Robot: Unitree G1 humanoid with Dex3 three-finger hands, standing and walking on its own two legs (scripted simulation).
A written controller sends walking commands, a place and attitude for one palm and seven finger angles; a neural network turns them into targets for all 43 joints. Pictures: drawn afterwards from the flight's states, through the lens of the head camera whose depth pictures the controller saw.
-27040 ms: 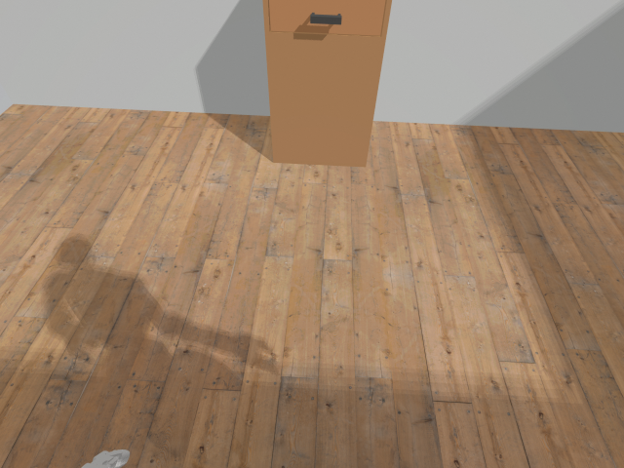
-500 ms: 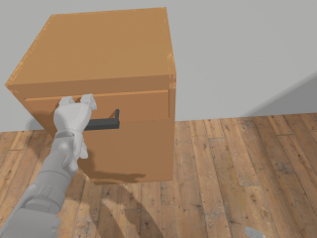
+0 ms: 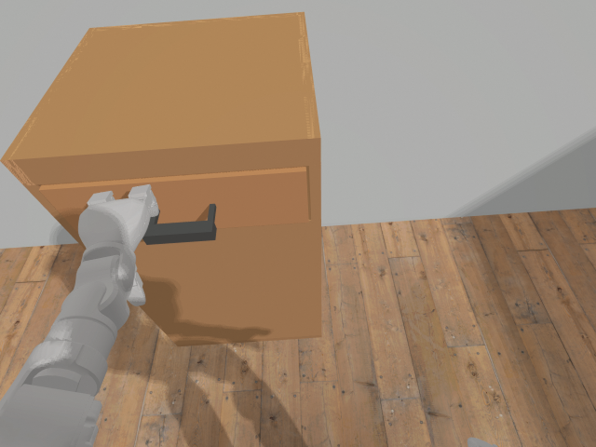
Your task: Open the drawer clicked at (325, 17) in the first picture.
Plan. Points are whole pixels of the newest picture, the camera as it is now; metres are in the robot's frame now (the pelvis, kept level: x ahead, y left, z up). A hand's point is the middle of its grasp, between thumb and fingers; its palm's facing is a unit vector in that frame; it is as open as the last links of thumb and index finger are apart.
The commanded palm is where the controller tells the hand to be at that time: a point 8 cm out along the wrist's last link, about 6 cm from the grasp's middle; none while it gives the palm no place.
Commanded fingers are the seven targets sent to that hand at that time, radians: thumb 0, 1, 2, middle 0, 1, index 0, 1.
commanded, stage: re-aim the fingers above the handle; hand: left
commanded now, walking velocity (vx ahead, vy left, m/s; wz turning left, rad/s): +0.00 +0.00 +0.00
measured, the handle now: (181, 222) +0.48 +0.23 -0.02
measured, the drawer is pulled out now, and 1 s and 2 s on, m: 0.01 0.01 0.00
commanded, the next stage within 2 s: lower the fingers behind the handle in 0.42 s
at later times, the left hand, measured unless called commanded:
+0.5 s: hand (134, 256) +0.38 +0.27 +0.02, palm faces -0.18 -0.06 -0.98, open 13.8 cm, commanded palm +0.37 +0.25 +0.09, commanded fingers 0.00 -0.50 0.30 -0.30 -1.20 -0.30 -1.20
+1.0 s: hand (158, 254) +0.39 +0.24 +0.01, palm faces -0.13 -0.05 -0.99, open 14.0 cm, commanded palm +0.37 +0.23 +0.06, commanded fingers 0.00 -0.50 0.30 -0.30 -1.20 -0.30 -1.20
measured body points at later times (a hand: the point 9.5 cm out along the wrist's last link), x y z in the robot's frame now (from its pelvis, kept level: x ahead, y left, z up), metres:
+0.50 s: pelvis +0.00 +0.01 +0.00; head +0.05 -0.02 +0.45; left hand +0.38 +0.27 +0.07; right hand +0.10 -0.25 -0.14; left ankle -0.02 +0.11 -0.73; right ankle -0.01 -0.10 -0.73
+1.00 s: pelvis -0.01 +0.01 -0.01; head +0.05 -0.01 +0.44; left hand +0.39 +0.24 +0.06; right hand +0.08 -0.24 -0.15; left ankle -0.02 +0.11 -0.73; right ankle -0.01 -0.10 -0.73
